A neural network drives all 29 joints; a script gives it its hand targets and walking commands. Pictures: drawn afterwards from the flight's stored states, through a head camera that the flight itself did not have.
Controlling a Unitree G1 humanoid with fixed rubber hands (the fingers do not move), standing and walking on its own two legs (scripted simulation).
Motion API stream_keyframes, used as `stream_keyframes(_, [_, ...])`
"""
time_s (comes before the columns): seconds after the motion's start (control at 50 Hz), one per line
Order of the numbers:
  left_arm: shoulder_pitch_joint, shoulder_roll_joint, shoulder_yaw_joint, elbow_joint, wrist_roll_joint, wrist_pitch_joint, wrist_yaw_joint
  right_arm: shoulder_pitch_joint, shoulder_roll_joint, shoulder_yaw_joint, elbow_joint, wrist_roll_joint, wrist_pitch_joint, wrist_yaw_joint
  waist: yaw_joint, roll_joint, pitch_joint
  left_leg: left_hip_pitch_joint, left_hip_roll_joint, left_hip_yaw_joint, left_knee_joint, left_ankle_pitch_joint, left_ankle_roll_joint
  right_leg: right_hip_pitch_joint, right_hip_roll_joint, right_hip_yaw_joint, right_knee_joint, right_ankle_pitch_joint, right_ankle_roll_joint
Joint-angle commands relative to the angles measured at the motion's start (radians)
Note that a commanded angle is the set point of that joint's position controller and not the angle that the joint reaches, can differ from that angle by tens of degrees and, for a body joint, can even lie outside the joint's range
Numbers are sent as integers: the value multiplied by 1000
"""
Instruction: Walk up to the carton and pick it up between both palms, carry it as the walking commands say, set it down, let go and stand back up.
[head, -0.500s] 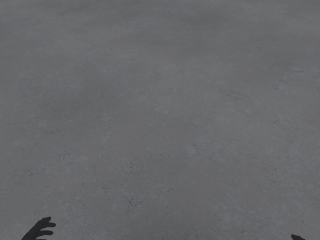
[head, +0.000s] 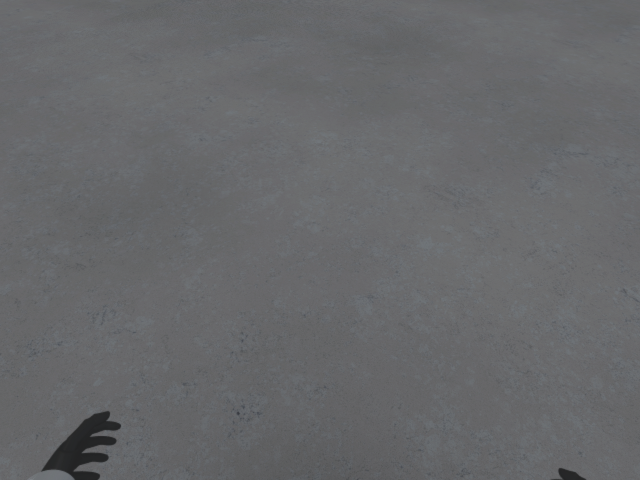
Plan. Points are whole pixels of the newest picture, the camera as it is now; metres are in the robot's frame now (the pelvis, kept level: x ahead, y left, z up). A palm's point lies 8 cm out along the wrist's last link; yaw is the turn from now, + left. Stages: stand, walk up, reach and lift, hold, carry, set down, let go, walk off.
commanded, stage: walk up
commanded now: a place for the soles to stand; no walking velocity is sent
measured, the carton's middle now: out of the picture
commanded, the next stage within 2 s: none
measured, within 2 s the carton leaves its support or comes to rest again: neither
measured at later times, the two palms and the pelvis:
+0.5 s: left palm out of the picture +0.07 +0.40 -0.06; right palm (535, 447) +0.20 -0.29 -0.08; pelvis +0.01 +0.03 +0.00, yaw +13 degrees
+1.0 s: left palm out of the picture -0.02 +0.42 -0.05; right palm (436, 391) +0.28 -0.18 -0.09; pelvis +0.03 +0.07 +0.00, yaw +26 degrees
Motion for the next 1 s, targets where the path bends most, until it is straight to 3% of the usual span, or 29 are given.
stream_keyframes(0.0, [118,259,62,-25,2,-39,37,-86,-162,-33,-82,15,-6,-6,95,-107,-160,-380,-61,-52,415,-213,35,430,-361,299,-128,526,-202])
stream_keyframes(0.02, [104,242,70,-40,15,-44,41,-65,-187,-32,-82,0,-10,-7,92,-80,-170,-410,-49,-56,497,-237,52,423,-378,304,-124,491,-235])
stream_keyframes(0.06, [43,230,76,-42,11,-33,44,-43,-222,-44,-32,7,-16,-2,46,-108,-87,-368,-7,-110,535,-139,44,284,-265,195,-167,243,-173])
stream_keyframes(0.1, [21,212,71,-47,13,-29,41,-54,-220,-55,-10,-2,-1,6,36,-101,-12,-330,-14,-121,571,-48,28,140,-238,141,-242,74,-149])
stream_keyframes(0.14, [12,218,83,-74,15,-38,40,-79,-202,-50,-20,-7,6,18,29,-61,-48,-343,-11,-108,577,-27,13,158,-270,152,-228,190,-198])
stream_keyframes(0.18, [-22,228,88,-77,18,-42,36,-75,-206,-54,-18,-16,10,23,36,-117,-81,-354,11,-101,548,1,-4,200,-266,65,-232,132,-183])
stream_keyframes(0.26, [-7,256,98,-56,23,-37,35,-143,-223,-53,1,-7,26,40,60,-82,8,-411,52,-77,446,28,-13,168,-284,78,-270,-30,-192])
stream_keyframes(0.32, [-22,254,100,-44,19,-43,37,-107,-222,-57,11,-10,27,48,32,-66,-24,-386,93,-69,370,-20,-6,197,-324,46,-229,-12,-189])
stream_keyframes(0.36, [44,262,99,-8,16,-39,37,-160,-198,-44,-5,-10,27,55,85,-101,-47,-355,80,-24,322,-12,-3,248,-328,30,-215,91,-189])
stream_keyframes(0.42, [-13,282,113,-33,20,-38,35,-59,-208,-46,28,1,24,62,28,-174,-81,-201,107,42,148,9,-3,176,-313,-73,-139,80,-157])
stream_keyframes(0.44, [-27,260,97,-20,12,-30,33,-26,-215,-49,47,0,18,63,19,-74,-128,-79,69,115,16,71,-2,158,-258,-146,-46,111,-120])
stream_keyframes(0.46, [-25,242,87,-17,13,-23,29,-9,-201,-48,58,-2,17,56,-2,-103,-107,-35,38,128,-30,119,3,88,-229,-160,-2,122,-94])
stream_keyframes(0.48, [-11,227,82,-26,6,-19,25,43,-247,-64,79,-12,11,43,-13,52,-121,49,48,80,-119,203,21,57,-172,-204,161,87,-38])
stream_keyframes(0.5, [24,176,67,-41,-5,-17,29,30,-345,-73,62,-26,9,34,-11,341,-108,174,215,-210,-169,486,91,-196,-31,-251,354,-186,26])
stream_keyframes(0.52, [14,206,81,-40,-16,-1,39,-23,-351,-70,29,-19,14,31,16,249,-99,188,306,-358,-163,491,205,-307,-4,-148,429,-385,44])
stream_keyframes(0.54, [-22,216,73,-50,-22,3,45,-61,-344,-75,1,-12,13,23,14,233,-95,120,332,-326,-155,481,263,-273,-19,-96,511,-370,28])
stream_keyframes(0.58, [0,220,71,-25,-32,-2,38,-91,-284,-66,7,-22,18,13,21,219,-96,139,208,-164,-103,499,207,-269,-31,-57,451,-261,10])
stream_keyframes(0.62, [36,197,71,11,-22,-3,31,-94,-276,-68,-23,-27,25,8,24,275,-137,80,188,-126,-134,407,206,-185,-3,-78,421,-199,7])
stream_keyframes(0.64, [52,207,72,0,-12,-3,31,-104,-264,-66,-35,-25,28,11,17,189,-117,50,192,-165,-145,338,229,-166,14,-79,396,-206,15])
stream_keyframes(0.72, [40,215,76,-1,-3,-2,39,-83,-239,-66,-63,-20,35,24,11,196,-122,34,211,-204,-169,304,219,-136,24,-84,312,-142,14])
stream_keyframes(0.76, [90,179,64,9,-10,-12,42,-140,-241,-61,-69,-21,45,28,45,206,-125,-54,203,-217,-134,242,210,-6,23,-58,113,-99,-7])
stream_keyframes(0.78, [160,163,66,33,-9,-17,44,-158,-232,-67,-85,-17,49,35,103,226,-146,-152,161,-188,-88,201,175,155,23,-39,7,2,-22])
stream_keyframes(0.8, [187,166,70,49,6,-24,59,-152,-197,-58,-68,-11,56,37,115,143,-95,-252,111,-205,-22,202,149,258,19,-49,-78,4,-43])
stream_keyframes(0.82, [217,221,79,57,19,-31,63,-101,-147,-50,-74,-1,48,43,124,-45,-129,-371,-12,-146,118,59,93,326,-111,119,-201,-125,-79])
stream_keyframes(0.84, [180,295,97,41,37,-43,73,-125,-143,-48,-97,-7,47,44,128,-130,-83,-460,-66,-108,348,-82,39,271,-358,345,-346,-217,-96])
stream_keyframes(0.86, [137,280,100,0,18,-41,86,-131,-184,-62,-77,-23,46,38,85,-35,-2,-472,-15,-194,468,-47,18,150,-388,361,-357,-232,-94])
stream_keyframes(0.9, [26,279,107,-13,22,-53,79,-67,-239,-69,-48,-26,35,51,31,-4,-43,-449,36,-160,534,16,-1,161,-396,277,-329,-217,-176])
stream_keyframes(0.94, [34,238,101,-3,12,-65,73,-73,-237,-74,-12,-30,32,59,24,31,4,-444,51,-134,576,76,-26,133,-351,172,-343,-92,-171])
stream_keyframes(0.98, [22,238,106,-10,19,-71,67,-83,-240,-67,0,-21,40,74,29,-24,-4,-459,71,-116,592,105,-47,151,-320,64,-324,-34,-170])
